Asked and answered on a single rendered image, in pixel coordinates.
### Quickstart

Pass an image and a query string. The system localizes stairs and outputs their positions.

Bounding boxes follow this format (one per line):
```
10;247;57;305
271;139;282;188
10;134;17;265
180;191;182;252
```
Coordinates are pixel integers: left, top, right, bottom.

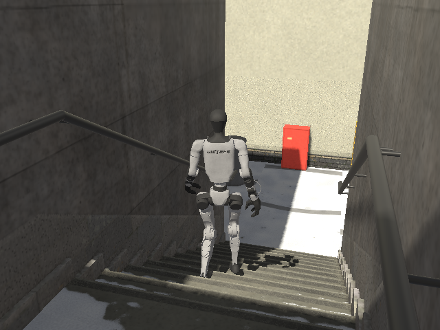
95;241;355;330

